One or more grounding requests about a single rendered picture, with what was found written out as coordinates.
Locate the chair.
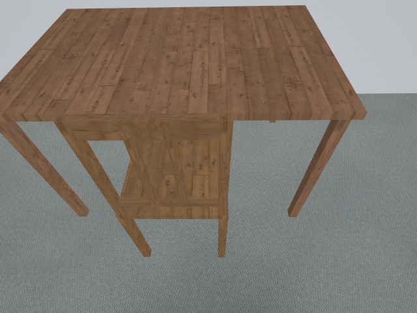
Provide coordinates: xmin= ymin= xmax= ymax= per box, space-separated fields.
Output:
xmin=54 ymin=113 xmax=233 ymax=257

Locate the table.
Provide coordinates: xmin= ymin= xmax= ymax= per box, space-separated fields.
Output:
xmin=0 ymin=5 xmax=367 ymax=217

